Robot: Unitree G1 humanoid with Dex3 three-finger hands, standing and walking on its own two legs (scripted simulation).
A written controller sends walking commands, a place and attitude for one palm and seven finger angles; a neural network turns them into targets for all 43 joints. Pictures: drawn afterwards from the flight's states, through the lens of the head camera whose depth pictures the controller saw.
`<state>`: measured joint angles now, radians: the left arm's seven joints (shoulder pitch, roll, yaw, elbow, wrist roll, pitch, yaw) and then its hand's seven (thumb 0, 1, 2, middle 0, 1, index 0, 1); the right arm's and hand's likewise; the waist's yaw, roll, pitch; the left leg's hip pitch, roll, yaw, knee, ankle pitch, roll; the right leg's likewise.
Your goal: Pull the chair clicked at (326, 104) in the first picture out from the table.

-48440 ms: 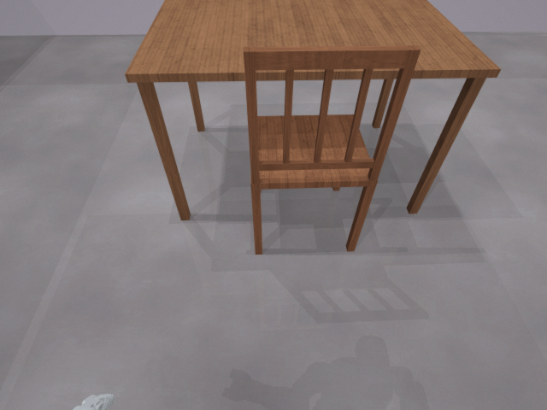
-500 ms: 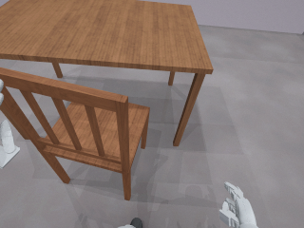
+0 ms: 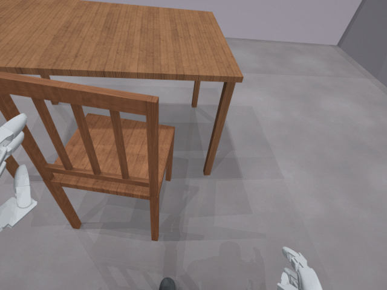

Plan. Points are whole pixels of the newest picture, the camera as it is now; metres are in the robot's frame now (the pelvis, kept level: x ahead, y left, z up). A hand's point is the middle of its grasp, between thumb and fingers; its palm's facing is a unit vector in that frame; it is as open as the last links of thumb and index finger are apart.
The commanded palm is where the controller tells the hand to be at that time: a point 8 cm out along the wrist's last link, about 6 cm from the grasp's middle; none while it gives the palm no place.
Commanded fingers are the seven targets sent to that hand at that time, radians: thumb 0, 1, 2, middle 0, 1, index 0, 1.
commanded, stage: stop stepping back and stand still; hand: left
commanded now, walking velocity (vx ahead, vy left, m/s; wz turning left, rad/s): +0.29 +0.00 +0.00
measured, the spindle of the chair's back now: (88, 142) +0.54 +0.34 -0.09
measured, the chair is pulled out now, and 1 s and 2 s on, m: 0.15 0.15 0.15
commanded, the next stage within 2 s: let the arm hang, fingers relaxed in 1.28 s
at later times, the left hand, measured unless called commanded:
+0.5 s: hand out of the picture +0.08 +0.27 +0.18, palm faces +0.41 -0.74 -0.53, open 7.4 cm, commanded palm +0.02 +0.32 +0.18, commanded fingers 0.00 0.90 0.90 -0.20 -0.30 -0.20 -0.30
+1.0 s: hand out of the picture +0.11 +0.30 +0.17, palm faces +0.47 -0.71 -0.53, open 7.4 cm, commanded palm +0.05 +0.34 +0.18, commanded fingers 0.00 0.90 0.90 -0.20 -0.30 -0.20 -0.30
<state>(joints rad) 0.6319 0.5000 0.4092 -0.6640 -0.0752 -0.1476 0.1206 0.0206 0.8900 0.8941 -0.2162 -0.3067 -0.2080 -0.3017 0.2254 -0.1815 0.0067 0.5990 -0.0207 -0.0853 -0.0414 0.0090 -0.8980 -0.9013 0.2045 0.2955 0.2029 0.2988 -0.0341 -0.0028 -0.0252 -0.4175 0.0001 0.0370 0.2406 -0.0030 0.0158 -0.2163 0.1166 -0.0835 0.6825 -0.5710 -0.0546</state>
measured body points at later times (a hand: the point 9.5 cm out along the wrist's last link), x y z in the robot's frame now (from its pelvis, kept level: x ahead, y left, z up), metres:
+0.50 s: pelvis -0.09 +0.01 -0.02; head -0.10 +0.02 +0.43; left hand +0.05 +0.30 +0.20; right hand +0.06 -0.20 -0.12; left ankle -0.09 +0.15 -0.71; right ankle -0.05 -0.06 -0.74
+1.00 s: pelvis -0.05 +0.03 +0.00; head -0.04 +0.01 +0.45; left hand +0.08 +0.34 +0.19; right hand +0.14 -0.18 -0.10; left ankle -0.07 +0.15 -0.74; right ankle -0.05 -0.06 -0.74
